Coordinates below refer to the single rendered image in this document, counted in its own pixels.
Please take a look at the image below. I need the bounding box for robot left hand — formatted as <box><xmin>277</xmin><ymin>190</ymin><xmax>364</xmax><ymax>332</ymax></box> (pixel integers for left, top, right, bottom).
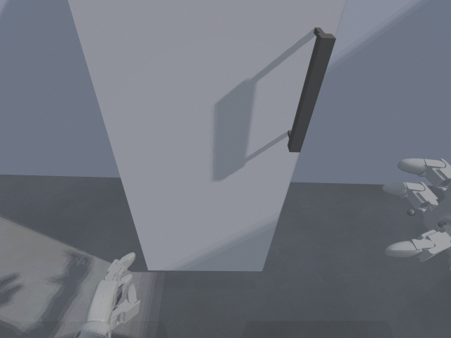
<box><xmin>85</xmin><ymin>252</ymin><xmax>140</xmax><ymax>330</ymax></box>

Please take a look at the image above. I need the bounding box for handle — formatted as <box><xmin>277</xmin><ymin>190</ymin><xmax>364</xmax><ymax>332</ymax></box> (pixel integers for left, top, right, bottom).
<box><xmin>288</xmin><ymin>27</ymin><xmax>336</xmax><ymax>152</ymax></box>

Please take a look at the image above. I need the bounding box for robot right hand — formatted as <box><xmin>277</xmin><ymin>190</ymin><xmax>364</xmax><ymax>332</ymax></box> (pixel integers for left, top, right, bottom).
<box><xmin>382</xmin><ymin>158</ymin><xmax>451</xmax><ymax>262</ymax></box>

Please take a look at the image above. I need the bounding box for robot left forearm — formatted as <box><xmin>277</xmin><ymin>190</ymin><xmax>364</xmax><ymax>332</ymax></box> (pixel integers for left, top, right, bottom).
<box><xmin>74</xmin><ymin>321</ymin><xmax>111</xmax><ymax>338</ymax></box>

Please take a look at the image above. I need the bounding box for fridge door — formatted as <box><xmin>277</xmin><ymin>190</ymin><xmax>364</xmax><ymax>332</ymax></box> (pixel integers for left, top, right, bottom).
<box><xmin>68</xmin><ymin>0</ymin><xmax>346</xmax><ymax>271</ymax></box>

